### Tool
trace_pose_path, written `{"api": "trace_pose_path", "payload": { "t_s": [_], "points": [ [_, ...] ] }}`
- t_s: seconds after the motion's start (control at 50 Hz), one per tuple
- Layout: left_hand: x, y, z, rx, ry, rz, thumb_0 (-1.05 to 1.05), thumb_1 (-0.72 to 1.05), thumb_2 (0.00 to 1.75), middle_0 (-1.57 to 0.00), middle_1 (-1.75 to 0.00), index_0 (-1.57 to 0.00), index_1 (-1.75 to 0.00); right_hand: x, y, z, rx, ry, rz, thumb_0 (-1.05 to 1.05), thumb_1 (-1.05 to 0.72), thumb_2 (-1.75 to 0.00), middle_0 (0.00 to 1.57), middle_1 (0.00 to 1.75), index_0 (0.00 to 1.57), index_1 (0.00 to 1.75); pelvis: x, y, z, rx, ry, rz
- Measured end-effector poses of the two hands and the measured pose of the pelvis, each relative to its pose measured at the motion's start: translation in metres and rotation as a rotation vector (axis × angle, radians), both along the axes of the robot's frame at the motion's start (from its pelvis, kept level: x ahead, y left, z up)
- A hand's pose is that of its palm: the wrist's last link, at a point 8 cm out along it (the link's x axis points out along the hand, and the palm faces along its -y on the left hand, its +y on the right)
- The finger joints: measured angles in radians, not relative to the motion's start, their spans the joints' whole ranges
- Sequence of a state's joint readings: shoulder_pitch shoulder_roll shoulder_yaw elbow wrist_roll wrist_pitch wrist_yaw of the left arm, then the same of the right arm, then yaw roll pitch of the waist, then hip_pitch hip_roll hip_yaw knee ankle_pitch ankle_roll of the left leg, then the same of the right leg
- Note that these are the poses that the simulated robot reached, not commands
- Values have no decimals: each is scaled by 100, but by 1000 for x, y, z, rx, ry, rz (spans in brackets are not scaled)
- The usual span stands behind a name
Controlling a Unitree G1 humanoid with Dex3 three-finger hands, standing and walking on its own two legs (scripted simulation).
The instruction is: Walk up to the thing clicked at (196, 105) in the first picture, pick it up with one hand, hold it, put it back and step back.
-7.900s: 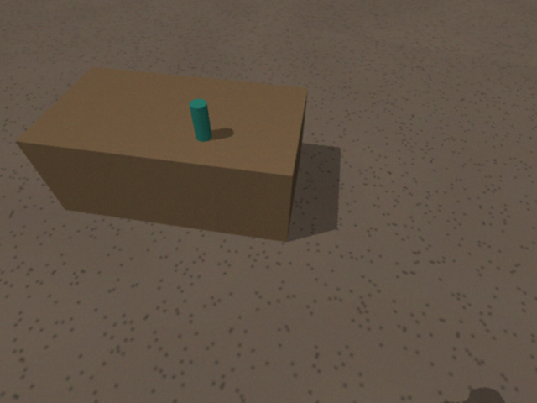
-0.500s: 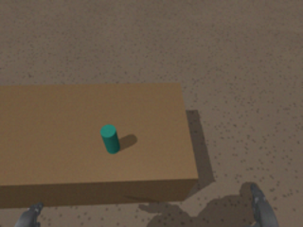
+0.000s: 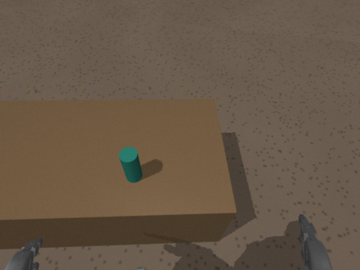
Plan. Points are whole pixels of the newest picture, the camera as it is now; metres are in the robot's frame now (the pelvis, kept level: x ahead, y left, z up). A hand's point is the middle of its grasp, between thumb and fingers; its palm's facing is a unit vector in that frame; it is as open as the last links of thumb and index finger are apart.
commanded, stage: go down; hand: left
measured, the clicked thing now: (131, 165) +0.50 +0.17 -0.23
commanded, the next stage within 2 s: approach in 1.48 s
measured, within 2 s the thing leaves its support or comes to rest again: neither
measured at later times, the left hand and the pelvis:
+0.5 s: hand (38, 223) +0.24 +0.31 -0.03, palm faces +0.14 -0.95 -0.27, open 17.6 cm; pelvis -0.01 +0.00 -0.01, yaw +1 degrees
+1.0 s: hand (26, 171) +0.34 +0.34 +0.03, palm faces +0.13 -0.98 -0.13, open 17.3 cm; pelvis -0.01 +0.01 +0.00, yaw -1 degrees
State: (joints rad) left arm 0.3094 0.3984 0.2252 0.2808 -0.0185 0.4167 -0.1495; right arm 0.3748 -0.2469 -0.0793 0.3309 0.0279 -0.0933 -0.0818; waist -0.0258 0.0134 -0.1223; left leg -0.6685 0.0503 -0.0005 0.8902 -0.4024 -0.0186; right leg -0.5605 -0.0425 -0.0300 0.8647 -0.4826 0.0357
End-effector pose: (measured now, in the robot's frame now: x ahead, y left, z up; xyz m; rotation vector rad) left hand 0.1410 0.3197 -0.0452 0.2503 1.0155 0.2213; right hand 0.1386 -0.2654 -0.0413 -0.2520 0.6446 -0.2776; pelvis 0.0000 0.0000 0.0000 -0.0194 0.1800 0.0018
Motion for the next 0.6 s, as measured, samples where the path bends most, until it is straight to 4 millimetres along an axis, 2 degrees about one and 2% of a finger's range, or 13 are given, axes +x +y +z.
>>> {"api": "trace_pose_path", "payload": {
  "t_s": [0.2,0.3,0.38,0.52,0.6],
  "points": [
    [3,3,5,1,-30,-3,-1,-59,4,-9,-5,-7,-6,3,6,4,-6,-39,11,-1,51,-5,6,6,6,6,2,0,-6,-2,11,3],
    [13,7,10,2,-72,-4,-1,-59,4,-8,-5,-7,-6,3,7,6,-11,-56,13,-1,51,-5,6,6,6,6,1,0,-7,-3,8,7],
    [33,15,23,10,-154,-5,-1,-59,4,-8,-5,-7,-6,2,7,6,-21,-62,13,-1,51,-5,6,6,6,6,-1,0,-8,-5,3,10],
    [84,34,52,-13,-300,-12,-1,-58,5,-8,-5,-6,-6,-4,9,4,-21,-62,10,-1,51,-6,6,6,6,6,-6,0,-6,-7,-5,10],
    [109,43,61,-51,-335,-21,-1,-58,5,-8,-4,-6,-6,-10,11,2,-10,-48,14,-1,51,-6,6,6,6,6,-8,1,-5,-6,2,1]
  ]
}}
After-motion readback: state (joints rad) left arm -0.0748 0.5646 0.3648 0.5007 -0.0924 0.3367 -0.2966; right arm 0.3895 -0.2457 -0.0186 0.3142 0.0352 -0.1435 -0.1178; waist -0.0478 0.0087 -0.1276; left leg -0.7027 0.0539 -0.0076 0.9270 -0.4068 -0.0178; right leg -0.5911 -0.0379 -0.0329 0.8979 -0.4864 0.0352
